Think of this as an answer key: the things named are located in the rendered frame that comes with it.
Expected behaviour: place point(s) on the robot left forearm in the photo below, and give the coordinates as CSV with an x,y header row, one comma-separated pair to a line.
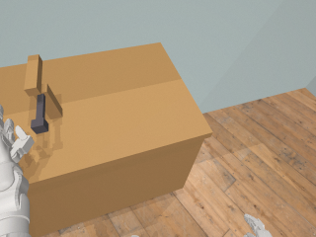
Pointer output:
x,y
14,202

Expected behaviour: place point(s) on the right robot hand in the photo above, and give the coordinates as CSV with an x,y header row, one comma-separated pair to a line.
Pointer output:
x,y
257,226

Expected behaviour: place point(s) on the tap lever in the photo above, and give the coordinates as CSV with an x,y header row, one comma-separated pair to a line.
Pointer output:
x,y
40,125

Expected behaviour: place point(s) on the counter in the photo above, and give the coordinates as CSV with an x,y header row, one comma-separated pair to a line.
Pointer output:
x,y
123,128

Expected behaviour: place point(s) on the left robot hand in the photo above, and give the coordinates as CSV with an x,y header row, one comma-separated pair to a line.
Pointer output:
x,y
12,151

